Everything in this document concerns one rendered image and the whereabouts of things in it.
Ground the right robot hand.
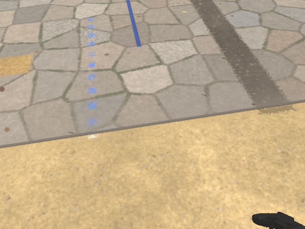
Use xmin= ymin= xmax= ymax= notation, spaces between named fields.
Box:
xmin=252 ymin=212 xmax=305 ymax=229

